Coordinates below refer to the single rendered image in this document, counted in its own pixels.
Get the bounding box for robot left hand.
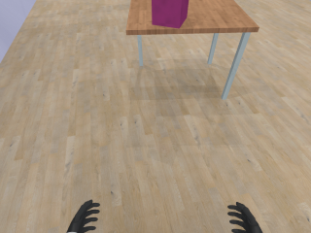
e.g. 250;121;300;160
66;199;100;233

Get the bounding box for table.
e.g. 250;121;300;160
125;0;259;100

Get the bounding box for carton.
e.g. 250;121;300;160
152;0;190;29

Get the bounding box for robot right hand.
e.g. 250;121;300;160
227;202;262;233

